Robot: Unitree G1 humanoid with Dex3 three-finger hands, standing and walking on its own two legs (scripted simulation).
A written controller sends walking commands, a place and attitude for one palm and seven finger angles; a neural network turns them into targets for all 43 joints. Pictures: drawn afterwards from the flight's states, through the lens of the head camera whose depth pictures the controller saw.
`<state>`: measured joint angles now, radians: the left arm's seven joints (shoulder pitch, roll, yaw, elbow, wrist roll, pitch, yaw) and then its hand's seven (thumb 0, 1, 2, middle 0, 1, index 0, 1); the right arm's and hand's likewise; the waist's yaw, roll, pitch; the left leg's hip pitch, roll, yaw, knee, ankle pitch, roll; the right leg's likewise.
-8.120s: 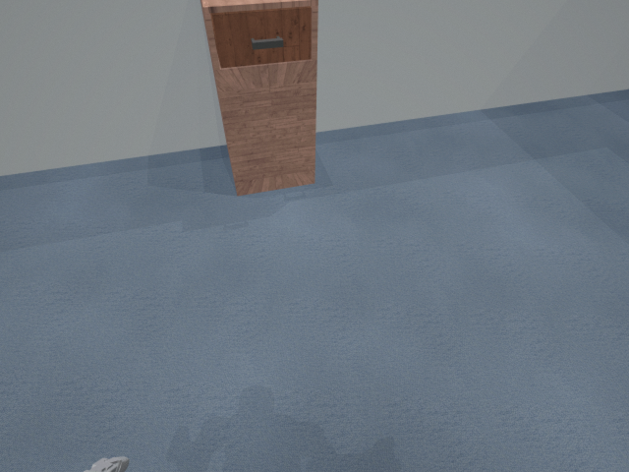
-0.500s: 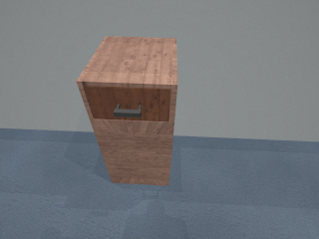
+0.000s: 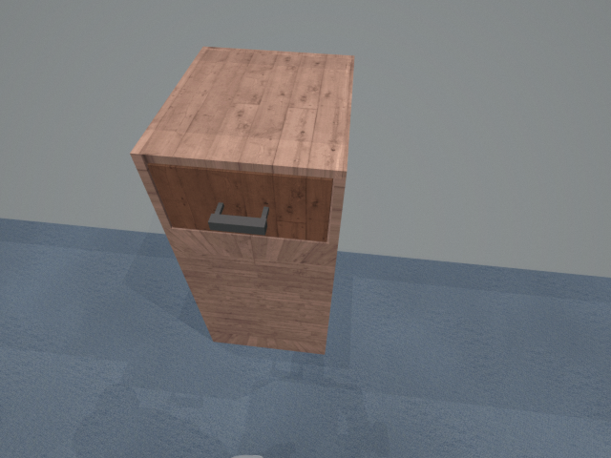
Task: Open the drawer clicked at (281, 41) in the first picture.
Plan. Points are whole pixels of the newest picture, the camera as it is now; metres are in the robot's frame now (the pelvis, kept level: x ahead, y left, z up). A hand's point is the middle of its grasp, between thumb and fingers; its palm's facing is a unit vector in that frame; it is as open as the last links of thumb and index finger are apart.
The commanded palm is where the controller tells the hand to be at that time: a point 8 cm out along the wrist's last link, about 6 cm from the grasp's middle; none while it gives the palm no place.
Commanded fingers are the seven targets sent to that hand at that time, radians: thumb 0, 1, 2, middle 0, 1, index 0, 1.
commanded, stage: come to a stop and stand still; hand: left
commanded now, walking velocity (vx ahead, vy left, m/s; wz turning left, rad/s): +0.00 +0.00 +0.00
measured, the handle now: (240, 216) +0.54 +0.20 -0.06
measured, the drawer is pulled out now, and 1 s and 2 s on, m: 0.00 0.00 0.00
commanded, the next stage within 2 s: look again from close up in 1.32 s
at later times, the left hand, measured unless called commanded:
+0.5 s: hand out of the picture +0.11 +0.17 -0.17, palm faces +0.00 -0.97 -0.25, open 7.3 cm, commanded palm none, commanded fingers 0.00 0.90 0.90 -0.20 -0.30 -0.20 -0.30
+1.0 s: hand out of the picture +0.08 +0.19 -0.18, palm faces -0.01 -0.97 -0.24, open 7.3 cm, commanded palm none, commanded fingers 0.00 0.90 0.90 -0.20 -0.30 -0.20 -0.30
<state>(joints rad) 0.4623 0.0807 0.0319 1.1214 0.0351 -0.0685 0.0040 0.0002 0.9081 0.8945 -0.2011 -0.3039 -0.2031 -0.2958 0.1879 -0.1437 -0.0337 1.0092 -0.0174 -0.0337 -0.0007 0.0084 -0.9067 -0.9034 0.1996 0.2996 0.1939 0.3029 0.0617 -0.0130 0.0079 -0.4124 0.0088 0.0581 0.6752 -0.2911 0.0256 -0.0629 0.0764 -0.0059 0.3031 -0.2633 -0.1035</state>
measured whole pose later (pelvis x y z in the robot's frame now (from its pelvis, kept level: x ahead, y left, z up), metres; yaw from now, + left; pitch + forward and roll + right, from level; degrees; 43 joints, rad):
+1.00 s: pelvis +0.04 +0.00 -0.01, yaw -2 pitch -1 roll +0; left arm 0.27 0.17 -0.01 1.04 0.01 0.00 0.03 0.00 0.91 0.89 -0.20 -0.30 -0.20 -0.30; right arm 0.31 -0.18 0.00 1.02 -0.02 0.00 -0.01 0.01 -0.92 -0.90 0.20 0.30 0.20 0.30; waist -0.01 0.03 0.00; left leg -0.22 0.01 0.05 0.54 -0.29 0.01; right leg -0.23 0.00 -0.02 0.55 -0.30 -0.02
